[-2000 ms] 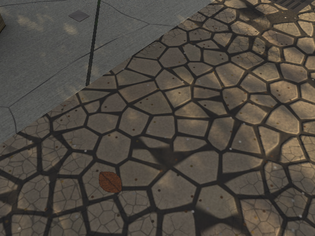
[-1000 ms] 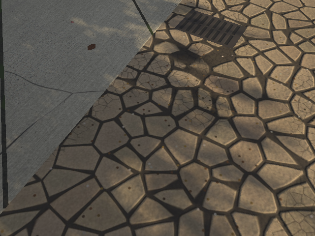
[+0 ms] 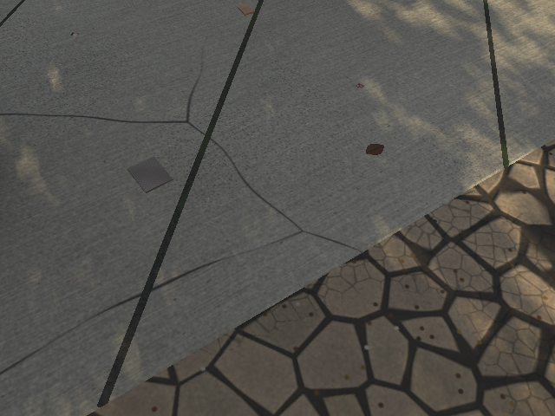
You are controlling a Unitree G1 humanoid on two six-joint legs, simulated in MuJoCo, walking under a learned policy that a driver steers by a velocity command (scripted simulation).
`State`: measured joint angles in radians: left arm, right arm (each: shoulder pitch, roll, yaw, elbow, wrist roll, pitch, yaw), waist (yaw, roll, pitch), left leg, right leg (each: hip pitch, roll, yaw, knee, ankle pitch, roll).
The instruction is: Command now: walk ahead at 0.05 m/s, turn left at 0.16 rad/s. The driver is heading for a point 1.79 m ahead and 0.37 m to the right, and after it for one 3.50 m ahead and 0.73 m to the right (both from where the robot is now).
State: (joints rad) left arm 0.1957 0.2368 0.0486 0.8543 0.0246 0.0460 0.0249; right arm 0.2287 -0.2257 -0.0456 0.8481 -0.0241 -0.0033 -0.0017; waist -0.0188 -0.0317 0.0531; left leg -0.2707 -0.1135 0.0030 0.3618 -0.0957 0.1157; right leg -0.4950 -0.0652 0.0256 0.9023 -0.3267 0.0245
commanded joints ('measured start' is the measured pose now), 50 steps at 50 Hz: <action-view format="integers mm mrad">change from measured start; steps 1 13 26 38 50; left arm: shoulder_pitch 38 41 93 128 165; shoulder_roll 66 72 41 12 -9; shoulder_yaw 14 -12 -25 -44 -53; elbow -28 51 168 236 270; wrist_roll -6 -15 -15 -15 -15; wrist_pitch -2 -69 -65 -64 -66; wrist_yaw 7 9 15 19 22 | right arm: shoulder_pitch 15 27 41 63 80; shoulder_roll -125 -99 -52 -32 -6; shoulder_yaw -24 -2 20 35 46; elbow -34 78 225 297 331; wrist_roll -6 12 17 18 18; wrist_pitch -3 -1 -1 4 5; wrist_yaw -6 -14 -33 -40 -44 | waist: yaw -1 -10 13 11 13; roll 128 -82 33 22 26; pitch -89 -31 -10 6 17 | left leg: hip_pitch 41 162 123 127 117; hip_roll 283 149 170 178 180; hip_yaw -245 -149 -155 -147 -138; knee -143 -29 -63 -53 -43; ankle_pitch -40 23 37 38 30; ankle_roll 112 -49 -65 -69 -76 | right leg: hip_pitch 101 246 335 332 330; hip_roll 19 -66 -39 -28 -23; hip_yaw -11 120 89 85 87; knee -98 -651 -619 -623 -626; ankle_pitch -23 130 192 200 205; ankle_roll -6 -77 -93 -93 -96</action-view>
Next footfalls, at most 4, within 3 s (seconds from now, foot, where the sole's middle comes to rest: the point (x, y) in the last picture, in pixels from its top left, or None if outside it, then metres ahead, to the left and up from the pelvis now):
0.16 right None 0.05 -0.14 -0.78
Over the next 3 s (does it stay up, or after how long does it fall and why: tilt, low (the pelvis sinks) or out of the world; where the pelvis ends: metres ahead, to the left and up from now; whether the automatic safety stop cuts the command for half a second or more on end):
stays up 0.07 -0.08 0.00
